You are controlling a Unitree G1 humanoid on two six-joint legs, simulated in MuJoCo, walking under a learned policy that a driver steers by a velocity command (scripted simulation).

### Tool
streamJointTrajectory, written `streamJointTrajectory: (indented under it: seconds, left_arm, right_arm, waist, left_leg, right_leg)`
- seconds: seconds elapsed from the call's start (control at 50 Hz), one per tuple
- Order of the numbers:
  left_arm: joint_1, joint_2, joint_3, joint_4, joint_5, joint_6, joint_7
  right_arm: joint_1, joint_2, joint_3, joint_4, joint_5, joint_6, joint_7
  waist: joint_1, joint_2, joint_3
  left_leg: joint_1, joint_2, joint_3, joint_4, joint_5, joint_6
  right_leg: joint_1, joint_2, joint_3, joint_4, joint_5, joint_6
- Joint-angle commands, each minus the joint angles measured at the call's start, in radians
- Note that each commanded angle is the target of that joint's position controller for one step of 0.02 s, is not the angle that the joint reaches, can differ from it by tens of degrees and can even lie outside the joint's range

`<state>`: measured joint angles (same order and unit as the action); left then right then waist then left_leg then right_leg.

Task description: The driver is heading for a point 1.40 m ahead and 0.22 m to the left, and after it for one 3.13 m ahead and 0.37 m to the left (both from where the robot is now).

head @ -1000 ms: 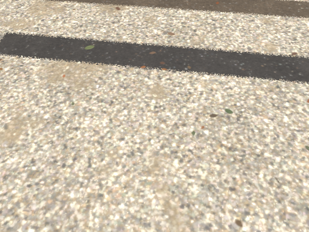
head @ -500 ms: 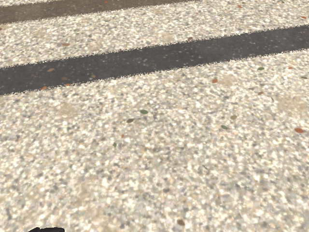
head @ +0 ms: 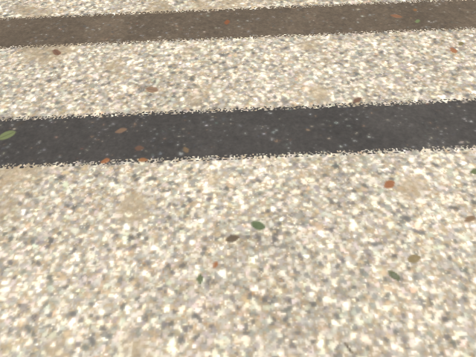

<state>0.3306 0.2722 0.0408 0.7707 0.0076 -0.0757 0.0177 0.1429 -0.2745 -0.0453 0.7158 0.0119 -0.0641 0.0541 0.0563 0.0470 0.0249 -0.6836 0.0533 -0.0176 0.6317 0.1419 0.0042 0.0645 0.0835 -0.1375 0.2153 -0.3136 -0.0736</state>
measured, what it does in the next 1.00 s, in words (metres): walks ahead, turning left: left foot, then right foot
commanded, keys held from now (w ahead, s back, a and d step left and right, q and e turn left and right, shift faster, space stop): q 0.38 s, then w+q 0.10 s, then w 0.40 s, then w+e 0.12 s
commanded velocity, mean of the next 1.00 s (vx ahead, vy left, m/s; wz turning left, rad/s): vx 0.27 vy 0.00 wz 0.35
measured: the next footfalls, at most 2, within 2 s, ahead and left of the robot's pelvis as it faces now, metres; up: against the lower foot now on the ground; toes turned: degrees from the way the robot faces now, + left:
left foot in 0.10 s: +0.24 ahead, +0.09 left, +0.00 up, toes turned +3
right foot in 0.54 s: +0.29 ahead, -0.13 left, +0.00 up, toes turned +23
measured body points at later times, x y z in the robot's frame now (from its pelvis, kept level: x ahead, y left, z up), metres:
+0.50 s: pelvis +0.17 -0.02 -0.01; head +0.20 -0.01 +0.44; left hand +0.24 +0.28 -0.10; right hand +0.40 -0.26 -0.09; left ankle +0.20 +0.09 -0.74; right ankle +0.25 -0.15 -0.72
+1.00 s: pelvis +0.32 +0.04 -0.01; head +0.35 +0.05 +0.44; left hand +0.18 +0.29 -0.13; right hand +0.64 -0.07 -0.07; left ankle +0.35 +0.18 -0.74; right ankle +0.25 -0.14 -0.73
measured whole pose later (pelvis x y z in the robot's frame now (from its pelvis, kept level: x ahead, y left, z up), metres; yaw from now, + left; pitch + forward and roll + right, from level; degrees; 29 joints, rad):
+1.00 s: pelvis +0.32 +0.04 -0.01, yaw +21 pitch +3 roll +0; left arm 0.49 0.29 0.05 0.82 -0.02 -0.04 0.01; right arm 0.04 -0.26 -0.04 0.63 0.02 -0.08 0.03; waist 0.12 0.00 0.00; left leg -0.39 -0.01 0.02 0.46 -0.11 0.03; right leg -0.05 -0.04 0.05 0.44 -0.42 0.02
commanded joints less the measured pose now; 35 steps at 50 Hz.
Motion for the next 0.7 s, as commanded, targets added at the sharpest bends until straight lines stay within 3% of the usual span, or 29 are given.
streamJointTrajectory:
  seconds: [0.02, 0.06, 0.08, 0.1, 0.12, 0.14, 0.16, 0.18, 0.2, 0.24, 0.28, 0.32, 0.38, 0.42, 0.46, 0.5, 0.52, 0.54, 0.56, 0.58, 0.6, 0.64, 0.7]
  left_arm:
    - [0.002, 0.189, 0.051, -0.041, -0.007, 0.022, 0.030]
    - [-0.024, 0.204, 0.058, -0.058, -0.009, 0.047, 0.047]
    - [-0.044, 0.206, 0.058, -0.072, -0.007, 0.053, 0.049]
    - [-0.073, 0.193, 0.050, -0.093, -0.009, 0.047, 0.044]
    - [0.075, 0.049, 0.011, -0.120, 0.045, 0.030, 0.022]
    - [0.110, 0.105, 0.002, -0.114, 0.024, 0.011, 0.000]
    - [0.002, 0.192, 0.023, -0.127, -0.011, 0.006, -0.012]
    - [-0.074, 0.186, 0.021, -0.161, -0.016, 0.010, -0.009]
    - [-0.098, 0.170, 0.019, -0.161, -0.003, 0.020, 0.002]
    - [-0.073, 0.162, 0.023, -0.163, 0.002, 0.049, 0.010]
    - [-0.035, 0.118, 0.011, -0.147, 0.007, 0.057, 0.019]
    - [-0.044, 0.106, 0.007, -0.144, 0.011, 0.059, 0.029]
    - [-0.087, 0.109, 0.011, -0.151, 0.002, 0.070, 0.030]
    - [-0.127, 0.107, 0.012, -0.166, -0.004, 0.066, 0.021]
    - [-0.148, 0.113, 0.018, -0.179, -0.010, 0.050, 0.010]
    - [-0.095, 0.108, 0.026, -0.167, -0.019, 0.029, 0.002]
    - [-0.055, 0.114, 0.034, -0.153, -0.015, 0.021, 0.002]
    - [0.016, 0.163, 0.045, -0.148, 0.008, 0.016, 0.005]
    - [0.046, 0.269, 0.072, -0.133, 0.042, 0.018, -0.005]
    - [0.004, 0.254, 0.074, -0.143, 0.041, 0.004, -0.010]
    - [-0.028, 0.191, 0.060, -0.144, 0.018, -0.002, -0.006]
    - [-0.030, 0.148, 0.047, -0.133, -0.007, -0.003, 0.000]
    - [0.026, 0.134, 0.039, -0.101, -0.004, -0.011, 0.003]
  right_arm:
    - [-0.100, -0.058, -0.011, -0.114, -0.004, -0.023, 0.032]
    - [0.013, -0.099, -0.030, -0.098, -0.006, -0.019, 0.035]
    - [0.125, -0.148, -0.053, -0.078, -0.005, -0.019, 0.025]
    - [0.236, -0.192, -0.070, -0.067, -0.009, -0.020, 0.004]
    - [0.219, -0.281, -0.079, -0.083, -0.019, -0.012, -0.017]
    - [0.225, -0.272, -0.074, -0.114, -0.033, -0.011, -0.022]
    - [0.167, -0.223, -0.068, -0.141, -0.025, 0.003, -0.027]
    - [0.096, -0.180, -0.055, -0.148, -0.005, 0.014, -0.035]
    - [0.052, -0.155, -0.046, -0.156, 0.008, 0.025, -0.041]
    - [0.007, -0.157, -0.047, -0.161, -0.007, 0.038, -0.045]
    - [-0.007, -0.169, -0.056, -0.154, -0.015, 0.042, -0.048]
    - [0.008, -0.192, -0.066, -0.144, -0.014, 0.050, -0.060]
    - [-0.012, -0.199, -0.070, -0.149, 0.000, 0.078, -0.077]
    - [-0.018, -0.191, -0.067, -0.155, 0.004, 0.090, -0.083]
    - [-0.006, -0.193, -0.067, -0.158, 0.003, 0.093, -0.081]
    - [-0.003, -0.171, -0.058, -0.156, 0.004, 0.094, -0.077]
    - [0.020, -0.137, -0.047, -0.149, 0.003, 0.091, -0.076]
    - [0.048, -0.061, -0.024, -0.147, -0.003, 0.085, -0.074]
    - [0.022, -0.046, -0.021, -0.196, 0.007, 0.063, -0.069]
    - [-0.001, -0.114, -0.038, -0.196, 0.009, 0.042, -0.071]
    - [0.012, -0.154, -0.051, -0.170, 0.008, 0.037, -0.069]
    - [0.038, -0.140, -0.052, -0.134, -0.011, 0.034, -0.064]
    - [-0.007, -0.088, -0.038, -0.132, -0.007, 0.019, -0.053]
  waist:
    - [-0.002, -0.109, 0.014]
    - [-0.063, -0.150, -0.063]
    - [-0.120, -0.147, -0.124]
    - [-0.196, -0.078, -0.189]
    - [-0.069, 0.200, -0.314]
    - [-0.103, 0.150, -0.539]
    - [-0.151, 0.010, -0.482]
    - [-0.121, -0.056, -0.324]
    - [-0.086, -0.122, -0.211]
    - [-0.027, -0.054, -0.117]
    - [-0.011, -0.002, -0.114]
    - [-0.022, 0.013, -0.167]
    - [-0.037, 0.051, -0.195]
    - [-0.053, 0.093, -0.180]
    - [-0.066, 0.138, -0.164]
    - [-0.031, 0.136, -0.154]
    - [-0.016, 0.107, -0.139]
    - [-0.007, -0.047, -0.160]
    - [-0.023, -0.293, -0.064]
    - [-0.032, -0.266, 0.012]
    - [-0.046, -0.206, 0.043]
    - [-0.046, -0.171, 0.030]
    - [-0.021, -0.182, 0.026]
  left_leg:
    - [0.054, -0.058, 0.079, -0.056, -0.072, 0.025]
    - [0.169, -0.116, 0.114, -0.052, -0.184, 0.057]
    - [0.312, -0.137, 0.096, -0.097, -0.171, 0.089]
    - [0.531, -0.089, 0.012, -0.211, 0.055, 0.141]
    - [0.932, 0.194, -0.336, -0.030, 0.605, 0.303]
    - [1.095, 0.349, -0.710, -0.112, 0.489, 0.486]
    - [0.998, 0.288, -0.586, -0.177, 0.332, 0.430]
    - [0.844, 0.233, -0.487, -0.212, 0.205, 0.374]
    - [0.679, 0.189, -0.426, -0.257, 0.129, 0.335]
    - [0.446, 0.122, -0.367, -0.320, 0.043, 0.306]
    - [0.353, 0.081, -0.302, -0.315, 0.154, 0.293]
    - [0.358, 0.072, -0.291, -0.286, 0.194, 0.282]
    - [0.336, 0.039, -0.313, -0.284, -0.092, 0.231]
    - [0.308, 0.018, -0.356, -0.313, -0.453, 0.208]
    - [0.305, 0.026, -0.416, -0.312, -0.619, 0.202]
    - [0.287, 0.017, -0.435, -0.265, -0.715, 0.175]
    - [0.238, -0.018, -0.408, -0.205, -0.761, 0.138]
    - [0.135, -0.100, -0.291, 0.058, -0.800, 0.071]
    - [-0.115, -0.217, -0.145, 0.263, -0.753, 0.046]
    - [-0.175, -0.133, -0.204, 0.390, -0.662, 0.038]
    - [-0.183, -0.114, -0.203, 0.417, -0.571, 0.033]
    - [-0.158, -0.088, -0.153, 0.429, -0.452, 0.002]
    - [-0.117, -0.046, -0.060, 0.404, -0.315, -0.019]
  right_leg:
    - [-0.002, -0.285, 0.014, 0.101, 0.940, -0.005]
    - [0.027, -0.287, 0.008, 0.284, 1.163, 0.009]
    - [-0.012, -0.272, 0.005, 0.450, 1.146, 0.019]
    - [-0.147, -0.210, -0.016, 0.710, 0.919, 0.055]
    - [-0.546, -0.053, 0.013, 1.067, -0.211, 0.119]
    - [-0.711, 0.034, 0.245, 1.329, -0.408, 0.151]
    - [-0.739, -0.038, 0.308, 1.315, -0.292, 0.131]
    - [-0.770, -0.071, 0.280, 1.235, -0.218, 0.122]
    - [-0.762, -0.098, 0.260, 1.155, -0.179, 0.128]
    - [-0.643, -0.113, 0.246, 1.015, -0.137, 0.139]
    - [-0.576, -0.101, 0.210, 0.871, -0.129, 0.162]
    - [-0.551, -0.088, 0.210, 0.785, -0.078, 0.181]
    - [-0.510, -0.076, 0.221, 0.683, 0.024, 0.184]
    - [-0.489, -0.070, 0.217, 0.601, 0.048, 0.171]
    - [-0.452, -0.056, 0.205, 0.514, 0.008, 0.150]
    - [-0.333, -0.053, 0.180, 0.342, 0.036, 0.113]
    - [-0.242, -0.085, 0.186, 0.248, 0.036, 0.086]
    - [-0.131, -0.283, 0.400, 0.136, -0.137, 0.019]
    - [-0.124, -0.443, 0.779, -0.014, -0.401, -0.111]
    - [-0.188, -0.472, 0.882, -0.057, -0.514, -0.174]
    - [-0.195, -0.434, 0.775, -0.038, -0.457, -0.148]
    - [-0.162, -0.348, 0.603, -0.029, -0.295, -0.096]
    - [-0.164, -0.298, 0.458, -0.058, -0.107, -0.092]
Velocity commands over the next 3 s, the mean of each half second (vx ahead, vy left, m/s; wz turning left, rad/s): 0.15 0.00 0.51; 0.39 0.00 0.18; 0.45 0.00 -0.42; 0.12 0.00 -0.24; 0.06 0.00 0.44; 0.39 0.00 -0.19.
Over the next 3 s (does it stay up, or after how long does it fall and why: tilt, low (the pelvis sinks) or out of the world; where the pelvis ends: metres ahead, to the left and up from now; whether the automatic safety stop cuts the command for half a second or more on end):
stays up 0.92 0.23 -0.02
